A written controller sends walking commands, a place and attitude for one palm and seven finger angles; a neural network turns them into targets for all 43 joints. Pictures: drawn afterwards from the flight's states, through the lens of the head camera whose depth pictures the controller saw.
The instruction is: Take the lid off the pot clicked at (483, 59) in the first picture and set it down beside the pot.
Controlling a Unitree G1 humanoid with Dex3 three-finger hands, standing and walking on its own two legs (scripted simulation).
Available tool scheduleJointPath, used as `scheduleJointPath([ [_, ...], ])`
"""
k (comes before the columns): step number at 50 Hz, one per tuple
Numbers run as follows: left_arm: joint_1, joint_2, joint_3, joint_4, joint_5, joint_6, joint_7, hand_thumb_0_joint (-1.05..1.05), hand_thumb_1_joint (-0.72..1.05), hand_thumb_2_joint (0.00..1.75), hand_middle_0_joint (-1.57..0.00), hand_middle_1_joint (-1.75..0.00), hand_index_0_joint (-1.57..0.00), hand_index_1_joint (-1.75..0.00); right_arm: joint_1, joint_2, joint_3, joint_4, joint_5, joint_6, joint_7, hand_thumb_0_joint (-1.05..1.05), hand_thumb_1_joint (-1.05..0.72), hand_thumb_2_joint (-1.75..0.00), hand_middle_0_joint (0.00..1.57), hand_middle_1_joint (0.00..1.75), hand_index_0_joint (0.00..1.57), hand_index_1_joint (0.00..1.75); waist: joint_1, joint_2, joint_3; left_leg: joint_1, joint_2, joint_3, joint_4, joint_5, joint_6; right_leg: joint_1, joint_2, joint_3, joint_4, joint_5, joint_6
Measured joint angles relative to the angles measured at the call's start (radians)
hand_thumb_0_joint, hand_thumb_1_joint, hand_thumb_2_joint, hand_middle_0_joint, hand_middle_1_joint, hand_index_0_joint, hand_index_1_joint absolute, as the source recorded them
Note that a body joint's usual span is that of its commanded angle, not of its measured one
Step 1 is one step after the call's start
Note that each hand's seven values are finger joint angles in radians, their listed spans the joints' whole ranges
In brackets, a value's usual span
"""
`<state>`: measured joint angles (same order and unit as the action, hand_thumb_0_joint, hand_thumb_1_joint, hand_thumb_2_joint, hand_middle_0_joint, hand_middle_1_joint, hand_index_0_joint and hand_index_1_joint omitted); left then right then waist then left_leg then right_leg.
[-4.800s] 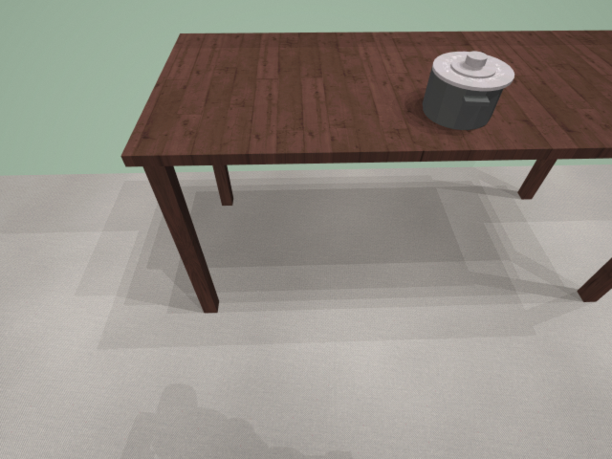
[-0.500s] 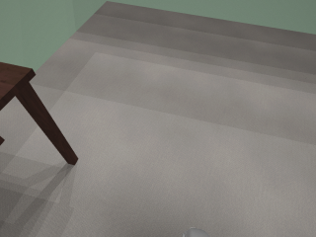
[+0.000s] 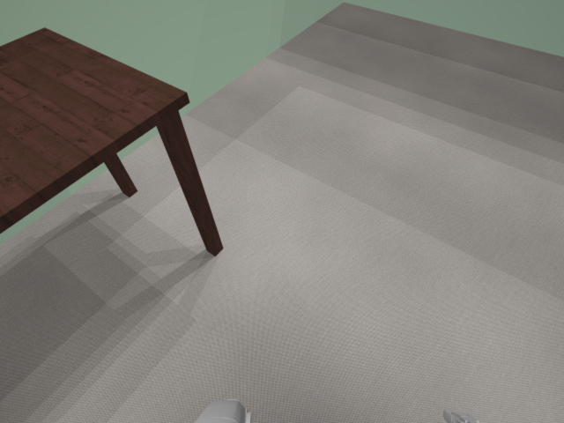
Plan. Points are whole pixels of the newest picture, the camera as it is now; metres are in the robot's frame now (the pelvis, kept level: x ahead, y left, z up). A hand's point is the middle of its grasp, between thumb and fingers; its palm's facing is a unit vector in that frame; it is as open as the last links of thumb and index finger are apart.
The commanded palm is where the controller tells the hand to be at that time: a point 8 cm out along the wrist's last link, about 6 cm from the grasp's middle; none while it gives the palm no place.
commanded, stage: turn to face it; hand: left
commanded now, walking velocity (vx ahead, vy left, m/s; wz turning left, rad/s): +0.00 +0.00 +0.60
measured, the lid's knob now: out of the picture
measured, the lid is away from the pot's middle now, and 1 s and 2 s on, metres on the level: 0.01 0.01 0.01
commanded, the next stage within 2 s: take the last steps up to it in 1.60 s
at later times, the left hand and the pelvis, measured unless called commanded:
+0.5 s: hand out of the picture +0.05 +0.25 -0.15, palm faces +0.32 -0.90 -0.30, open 7.4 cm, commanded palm none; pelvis +0.00 +0.01 -0.01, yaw +18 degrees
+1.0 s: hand out of the picture -0.11 +0.21 -0.19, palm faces +0.62 -0.74 -0.25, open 7.4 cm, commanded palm none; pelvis -0.01 +0.01 -0.02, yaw +37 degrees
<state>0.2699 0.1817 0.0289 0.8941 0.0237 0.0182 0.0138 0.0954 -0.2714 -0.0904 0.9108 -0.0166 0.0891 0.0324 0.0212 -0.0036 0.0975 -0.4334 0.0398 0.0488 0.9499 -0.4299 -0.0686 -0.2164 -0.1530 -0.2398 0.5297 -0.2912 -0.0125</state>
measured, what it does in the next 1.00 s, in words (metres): steps on the spot, turning left: left foot, then right foot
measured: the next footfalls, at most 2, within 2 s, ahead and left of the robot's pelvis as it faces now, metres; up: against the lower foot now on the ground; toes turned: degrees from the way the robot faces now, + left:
left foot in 0.14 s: +0.02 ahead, +0.14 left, +0.00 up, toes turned +11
right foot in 0.54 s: +0.08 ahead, -0.09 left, +0.00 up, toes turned +17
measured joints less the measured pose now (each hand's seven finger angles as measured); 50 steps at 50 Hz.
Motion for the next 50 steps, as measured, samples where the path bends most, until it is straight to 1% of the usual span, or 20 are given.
scheduleJointPath([
  [4, 0.014, 0.02, 0.012, 0.012, 0.001, 0.008, -0.002, 0.01, 0.9, 0.9, -0.2, -0.3, -0.2, -0.3, -0.024, 0.019, 0.016, -0.013, 0.005, -0.014, -0.001, 0.01, -0.91, -0.9, 0.2, 0.3, 0.2, 0.29, 0.02, -0.02, 0.009, 0.084, -0.006, 0.039, -0.18, -0.002, 0.018, -0.019, -0.029, -0.047, 0.039, -0.019, 0.017],
  [6, 0.026, 0.035, 0.022, 0.018, -0.004, 0.013, -0.004, 0.01, 0.9, 0.9, -0.2, -0.3, -0.2, -0.3, -0.026, 0.026, 0.024, -0.027, 0.004, -0.029, 0.001, 0.01, -0.91, -0.9, 0.2, 0.3, 0.2, 0.29, 0.023, -0.029, 0.003, 0.151, -0.013, 0.06, -0.33, 0.086, 0.033, -0.04, -0.048, -0.069, 0.092, -0.046, 0.033],
  [7, 0.034, 0.042, 0.028, 0.019, -0.008, 0.019, -0.007, 0.01, 0.9, 0.9, -0.2, -0.3, -0.2, -0.3, -0.023, 0.025, 0.027, -0.037, 0.003, -0.04, 0.002, 0.01, -0.91, -0.9, 0.2, 0.3, 0.2, 0.29, 0.021, -0.025, -0.006, 0.169, -0.015, 0.048, -0.381, 0.131, 0.065, -0.069, -0.053, -0.064, 0.151, -0.067, 0.047],
  [8, 0.026, 0.056, 0.034, 0.026, -0.01, 0.029, -0.007, 0.01, 0.9, 0.9, -0.2, -0.3, -0.2, -0.3, -0.026, 0.034, 0.027, -0.039, 0.003, -0.05, -0.001, 0.01, -0.91, -0.9, 0.2, 0.3, 0.2, 0.29, 0.021, -0.041, 0.001, 0.156, -0.028, 0.042, -0.36, 0.125, 0.086, -0.105, -0.057, -0.016, 0.236, -0.144, 0.066],
  [10, 0.004, 0.075, 0.043, 0.04, -0.01, 0.052, -0.001, 0.01, 0.91, 0.9, -0.2, -0.3, -0.2, -0.3, -0.019, 0.049, 0.035, -0.041, 0.004, -0.062, -0.008, 0.01, -0.91, -0.9, 0.2, 0.3, 0.2, 0.29, 0.019, -0.05, 0.01, 0.147, -0.037, 0.021, -0.334, 0.104, 0.099, -0.178, -0.026, 0.085, 0.415, -0.234, 0.088],
  [13, -0.03, 0.089, 0.052, 0.042, -0.013, 0.057, -0.003, 0.01, 0.91, 0.9, -0.2, -0.3, -0.2, -0.3, 0.011, 0.06, 0.041, -0.031, 0.002, -0.06, -0.019, 0.01, -0.91, -0.9, 0.2, 0.3, 0.2, 0.3, 0.009, -0.041, 0.004, 0.163, -0.045, -0.023, -0.376, 0.127, 0.095, -0.251, 0.015, 0.164, 0.563, -0.184, 0.104],
  [17, -0.066, 0.089, 0.051, 0.014, -0.015, 0.045, -0.007, 0.01, 0.91, 0.9, -0.2, -0.3, -0.2, -0.3, 0.045, 0.06, 0.041, -0.008, 0.001, -0.05, -0.021, 0.01, -0.9, -0.9, 0.2, 0.3, 0.2, 0.3, 0.0, -0.027, -0.007, 0.184, -0.063, -0.065, -0.439, 0.171, 0.095, -0.272, 0.039, 0.213, 0.54, -0.116, 0.114],
  [23, -0.112, 0.071, 0.04, -0.019, -0.02, 0.039, -0.001, 0.01, 0.91, 0.9, -0.2, -0.3, -0.2, -0.3, 0.087, 0.047, 0.025, 0.007, -0.004, -0.039, -0.021, 0.01, -0.9, -0.9, 0.2, 0.3, 0.2, 0.3, -0.038, 0.008, -0.019, 0.169, -0.085, -0.129, -0.443, 0.186, 0.08, -0.197, 0.087, 0.233, 0.326, -0.134, 0.106],
  [26, -0.124, 0.057, 0.031, -0.04, -0.024, 0.021, 0.0, 0.01, 0.91, 0.9, -0.2, -0.3, -0.2, -0.3, 0.108, 0.034, 0.014, 0.012, -0.002, -0.031, -0.022, 0.01, -0.9, -0.9, 0.2, 0.3, 0.2, 0.3, -0.052, 0.029, -0.027, 0.137, -0.098, -0.168, -0.396, 0.17, 0.06, -0.102, 0.118, 0.222, 0.125, -0.058, 0.094],
  [27, -0.125, 0.05, 0.027, -0.046, -0.022, 0.011, 0.002, 0.01, 0.91, 0.9, -0.2, -0.3, -0.2, -0.3, 0.115, 0.026, 0.009, 0.013, 0.003, -0.029, -0.022, 0.01, -0.9, -0.9, 0.2, 0.3, 0.2, 0.3, -0.053, 0.043, -0.029, 0.117, -0.1, -0.181, -0.361, 0.155, 0.054, -0.077, 0.126, 0.21, 0.067, -0.023, 0.054],
  [28, -0.127, 0.037, 0.022, -0.049, -0.017, 0.003, 0.003, 0.01, 0.91, 0.9, -0.2, -0.3, -0.2, -0.3, 0.115, 0.016, 0.002, 0.017, 0.005, -0.025, -0.023, 0.01, -0.9, -0.9, 0.2, 0.3, 0.2, 0.3, -0.055, 0.062, -0.024, 0.09, -0.1, -0.186, -0.291, 0.082, 0.05, -0.075, 0.13, 0.193, 0.071, -0.017, 0.02],
  [29, -0.125, 0.028, 0.015, -0.053, -0.015, -0.002, 0.004, 0.01, 0.91, 0.9, -0.2, -0.3, -0.2, -0.3, 0.116, 0.009, -0.004, 0.022, 0.003, -0.02, -0.024, 0.01, -0.9, -0.9, 0.2, 0.3, 0.2, 0.3, -0.058, 0.071, -0.022, 0.055, -0.105, -0.176, -0.193, 0.01, 0.048, -0.071, 0.124, 0.177, 0.077, -0.022, 0.001],
  [32, -0.105, 0.005, 0.005, -0.058, -0.014, -0.002, 0.007, 0.01, 0.91, 0.9, -0.2, -0.3, -0.2, -0.3, 0.117, -0.005, -0.014, 0.031, -0.004, -0.007, -0.017, 0.01, -0.91, -0.9, 0.2, 0.3, 0.2, 0.29, -0.06, 0.074, -0.021, -0.039, -0.095, -0.12, 0.1, -0.019, 0.039, -0.04, 0.098, 0.142, 0.048, -0.022, -0.01],
  [35, -0.089, -0.006, 0.001, -0.048, -0.011, 0.001, 0.009, 0.01, 0.91, 0.9, -0.2, -0.3, -0.2, -0.3, 0.115, -0.006, -0.013, 0.031, -0.005, -0.005, -0.007, 0.01, -0.91, -0.9, 0.2, 0.3, 0.2, 0.29, -0.065, 0.06, -0.015, -0.069, -0.056, -0.074, 0.214, 0.025, 0.017, -0.009, 0.074, 0.11, 0.011, -0.008, -0.01],
  [40, -0.062, -0.009, -0.004, -0.032, -0.006, -0.001, 0.006, 0.01, 0.91, 0.9, -0.2, -0.3, -0.2, -0.3, 0.09, 0.002, -0.005, 0.033, -0.003, 0.005, -0.001, 0.01, -0.91, -0.9, 0.2, 0.3, 0.2, 0.29, -0.05, 0.027, -0.001, -0.032, -0.014, -0.038, 0.121, 0.015, -0.001, 0.012, 0.035, 0.058, -0.011, -0.004, -0.003],
  [44, -0.041, 0.006, 0.002, -0.018, -0.002, 0.006, 0.002, 0.01, 0.9, 0.9, -0.2, -0.3, -0.2, -0.3, 0.053, 0.01, 0.006, 0.023, 0.002, -0.001, -0.001, 0.01, -0.91, -0.9, 0.2, 0.3, 0.2, 0.29, -0.027, 0.003, 0.012, 0.03, -0.006, -0.005, -0.045, -0.013, 0.008, 0.006, 0.005, 0.016, 0.005, -0.015, 0.011],
  [46, -0.031, 0.021, 0.009, -0.011, -0.001, 0.011, 0.0, 0.01, 0.9, 0.9, -0.2, -0.3, -0.2, -0.3, 0.035, 0.014, 0.012, 0.012, 0.004, -0.009, -0.001, 0.01, -0.91, -0.9, 0.2, 0.3, 0.2, 0.29, -0.014, -0.01, 0.017, 0.07, -0.01, 0.016, -0.136, -0.013, 0.019, -0.003, -0.011, -0.006, 0.029, -0.028, 0.023],
  [48, -0.018, 0.039, 0.019, -0.004, -0.004, 0.017, -0.001, 0.01, 0.9, 0.9, -0.2, -0.3, -0.2, -0.3, 0.023, 0.015, 0.018, -0.005, 0.004, -0.022, -0.002, 0.01, -0.91, -0.9, 0.2, 0.3, 0.2, 0.29, -0.008, -0.023, 0.015, 0.128, -0.02, 0.036, -0.273, 0.052, 0.032, -0.019, -0.031, -0.028, 0.074, -0.052, 0.04],
  [49, -0.005, 0.047, 0.024, -0.004, -0.008, 0.021, -0.003, 0.01, 0.9, 0.9, -0.2, -0.3, -0.2, -0.3, 0.024, 0.009, 0.022, -0.019, 0.003, -0.033, 0.0, 0.01, -0.91, -0.9, 0.2, 0.3, 0.2, 0.29, -0.006, -0.018, 0.004, 0.162, -0.018, 0.033, -0.357, 0.12, 0.058, -0.043, -0.036, -0.036, 0.123, -0.072, 0.049],
  [50, -0.005, 0.062, 0.03, 0.002, -0.012, 0.029, -0.005, 0.01, 0.9, 0.9, -0.2, -0.3, -0.2, -0.3, 0.019, 0.013, 0.021, -0.026, 0.002, -0.045, -0.002, 0.01, -0.91, -0.9, 0.2, 0.3, 0.2, 0.29, -0.009, -0.03, 0.003, 0.152, -0.03, 0.027, -0.354, 0.116, 0.088, -0.08, -0.043, -0.007, 0.208, -0.143, 0.064],
])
